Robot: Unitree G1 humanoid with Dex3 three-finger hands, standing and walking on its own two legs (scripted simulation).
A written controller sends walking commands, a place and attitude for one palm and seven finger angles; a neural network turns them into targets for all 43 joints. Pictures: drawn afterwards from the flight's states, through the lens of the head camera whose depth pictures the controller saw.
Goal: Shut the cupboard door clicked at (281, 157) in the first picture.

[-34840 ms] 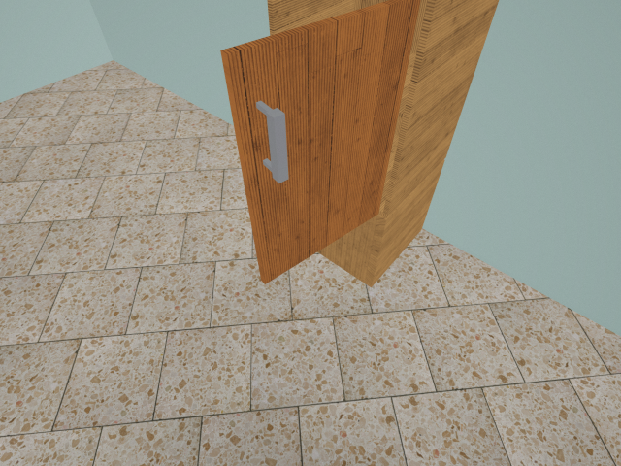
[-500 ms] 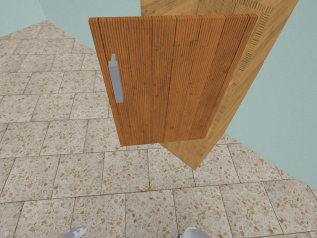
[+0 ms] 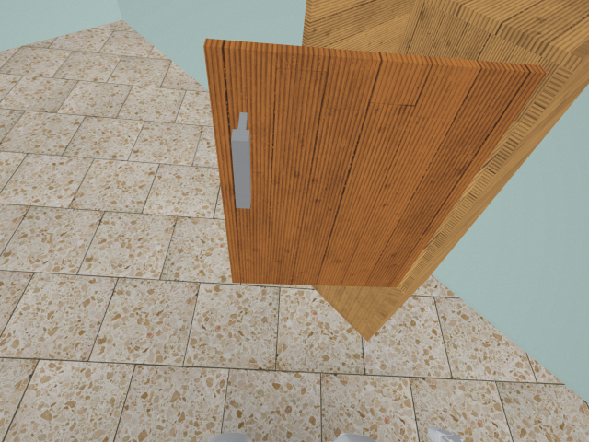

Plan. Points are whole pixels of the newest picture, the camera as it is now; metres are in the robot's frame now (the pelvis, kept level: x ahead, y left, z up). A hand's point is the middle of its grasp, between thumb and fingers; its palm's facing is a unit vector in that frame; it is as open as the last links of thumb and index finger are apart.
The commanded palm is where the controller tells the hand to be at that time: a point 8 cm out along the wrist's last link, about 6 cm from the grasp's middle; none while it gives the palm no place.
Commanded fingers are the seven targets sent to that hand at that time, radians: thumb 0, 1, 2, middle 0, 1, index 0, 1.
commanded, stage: come to a stop and stand still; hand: left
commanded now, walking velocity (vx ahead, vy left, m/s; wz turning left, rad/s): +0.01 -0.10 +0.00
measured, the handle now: (243, 162) +0.46 +0.12 +0.10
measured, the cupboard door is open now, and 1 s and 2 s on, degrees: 48 48 48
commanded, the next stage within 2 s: look again from close up in 0.78 s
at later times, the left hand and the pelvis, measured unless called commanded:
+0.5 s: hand out of the picture -0.04 +0.13 -0.17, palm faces -0.02 -0.98 -0.18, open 7.4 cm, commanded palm none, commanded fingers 0.00 0.90 0.90 -0.20 -0.30 -0.20 -0.30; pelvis -0.04 -0.04 +0.01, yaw -1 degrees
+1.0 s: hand out of the picture -0.04 +0.11 -0.17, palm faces +0.01 -0.99 -0.15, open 7.4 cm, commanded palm none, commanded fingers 0.00 0.90 0.90 -0.20 -0.30 -0.20 -0.30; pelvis -0.02 -0.04 +0.00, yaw +1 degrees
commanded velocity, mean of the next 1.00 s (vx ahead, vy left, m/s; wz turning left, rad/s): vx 0.00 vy -0.01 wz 0.00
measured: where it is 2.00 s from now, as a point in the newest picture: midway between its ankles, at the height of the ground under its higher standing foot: outside the picture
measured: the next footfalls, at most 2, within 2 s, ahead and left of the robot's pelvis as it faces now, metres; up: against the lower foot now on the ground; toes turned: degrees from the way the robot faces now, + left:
right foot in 0.30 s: +0.02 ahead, -0.14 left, +0.00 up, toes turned +0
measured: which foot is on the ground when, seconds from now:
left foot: down 0.00-1.00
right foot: up 0.00-0.28, down 0.30-1.00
